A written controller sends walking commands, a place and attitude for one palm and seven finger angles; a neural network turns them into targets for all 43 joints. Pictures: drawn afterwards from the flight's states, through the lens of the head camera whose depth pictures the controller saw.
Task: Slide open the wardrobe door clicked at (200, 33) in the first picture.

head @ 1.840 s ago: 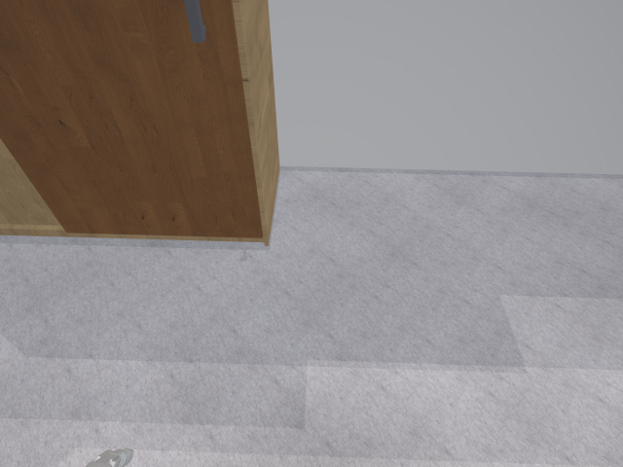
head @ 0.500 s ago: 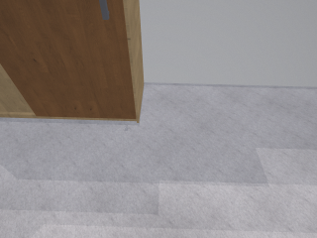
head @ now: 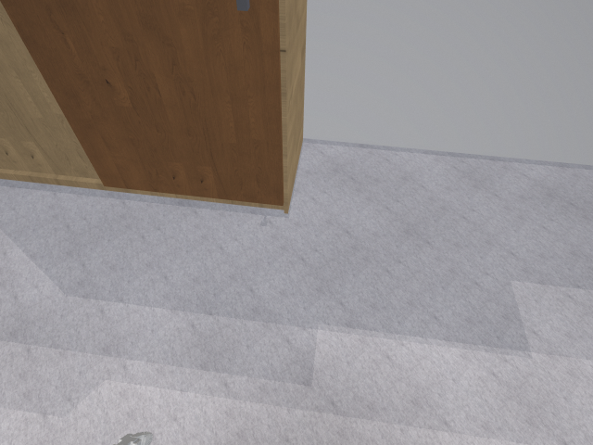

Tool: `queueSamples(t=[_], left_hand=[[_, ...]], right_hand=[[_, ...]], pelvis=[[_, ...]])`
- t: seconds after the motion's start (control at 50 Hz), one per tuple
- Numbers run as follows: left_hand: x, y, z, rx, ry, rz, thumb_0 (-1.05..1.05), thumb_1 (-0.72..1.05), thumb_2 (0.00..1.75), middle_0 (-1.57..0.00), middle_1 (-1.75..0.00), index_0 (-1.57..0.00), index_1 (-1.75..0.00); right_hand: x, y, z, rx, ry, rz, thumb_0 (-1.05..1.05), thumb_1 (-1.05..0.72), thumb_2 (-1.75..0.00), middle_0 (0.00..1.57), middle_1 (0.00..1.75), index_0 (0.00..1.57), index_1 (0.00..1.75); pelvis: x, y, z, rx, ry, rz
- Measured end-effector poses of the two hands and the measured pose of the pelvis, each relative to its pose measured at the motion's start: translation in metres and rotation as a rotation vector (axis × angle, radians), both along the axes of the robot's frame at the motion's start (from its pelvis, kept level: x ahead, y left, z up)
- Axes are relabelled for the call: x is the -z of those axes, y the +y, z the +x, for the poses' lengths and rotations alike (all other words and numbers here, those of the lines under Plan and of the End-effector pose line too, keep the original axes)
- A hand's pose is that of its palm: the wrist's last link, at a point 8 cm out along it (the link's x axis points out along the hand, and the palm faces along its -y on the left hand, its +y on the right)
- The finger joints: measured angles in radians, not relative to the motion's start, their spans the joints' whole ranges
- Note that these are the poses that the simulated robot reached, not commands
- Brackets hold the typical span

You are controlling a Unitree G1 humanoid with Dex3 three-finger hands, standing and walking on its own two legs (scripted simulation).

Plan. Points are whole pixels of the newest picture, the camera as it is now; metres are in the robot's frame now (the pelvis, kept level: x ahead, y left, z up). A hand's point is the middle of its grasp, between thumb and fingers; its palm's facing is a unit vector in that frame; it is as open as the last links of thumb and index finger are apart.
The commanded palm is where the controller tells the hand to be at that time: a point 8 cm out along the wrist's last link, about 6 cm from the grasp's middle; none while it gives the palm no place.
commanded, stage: walk to a spot facing it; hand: right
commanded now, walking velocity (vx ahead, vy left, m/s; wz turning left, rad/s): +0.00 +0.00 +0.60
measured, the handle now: out of the picture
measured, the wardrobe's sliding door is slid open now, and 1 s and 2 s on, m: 0.00 0.00 0.00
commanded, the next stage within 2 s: none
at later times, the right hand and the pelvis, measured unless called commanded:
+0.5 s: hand out of the picture +0.06 -0.22 -0.17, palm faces -0.18 +0.96 -0.22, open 7.4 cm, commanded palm none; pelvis -0.03 -0.03 +0.00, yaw +15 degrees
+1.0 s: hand (358, 414) +0.20 -0.09 -0.15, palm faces -0.58 +0.79 -0.21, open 7.4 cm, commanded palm none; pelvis -0.02 +0.00 -0.01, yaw +35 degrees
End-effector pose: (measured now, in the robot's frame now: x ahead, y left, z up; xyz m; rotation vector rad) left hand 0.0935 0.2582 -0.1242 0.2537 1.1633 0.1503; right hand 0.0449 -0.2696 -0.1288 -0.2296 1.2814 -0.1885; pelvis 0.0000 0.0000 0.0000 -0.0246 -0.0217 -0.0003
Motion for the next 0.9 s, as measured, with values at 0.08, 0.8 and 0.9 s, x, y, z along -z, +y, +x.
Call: queueSamples(t=[0.08,0.8,0.9], left_hand=[[0.021,0.005,-0.022,-0.047,0.021,-0.041,0.00,0.90,0.90,-0.21,-0.30,-0.20,-0.30],[-0.021,-0.060,-0.203,-0.524,0.025,0.008,0.00,0.90,0.90,-0.21,-0.30,-0.20,-0.30],[-0.008,-0.068,-0.263,-0.667,0.136,-0.040,0.00,0.90,0.90,-0.21,-0.30,-0.20,-0.30]], right_hand=[[0.006,0.021,0.000,-0.024,-0.004,0.013,0.00,-0.91,-0.90,0.20,0.30,0.20,0.30],[-0.010,0.016,0.107,-0.470,-0.059,0.081,0.01,-0.91,-0.90,0.19,0.30,0.19,0.30],[-0.013,0.076,0.144,-0.613,-0.080,0.101,0.01,-0.91,-0.90,0.19,0.30,0.19,0.30]], pelvis=[[0.011,0.010,-0.004,-0.049,-0.009,-0.007],[-0.013,-0.044,-0.034,-0.481,0.034,0.051],[-0.010,-0.024,-0.029,-0.562,0.046,0.043]])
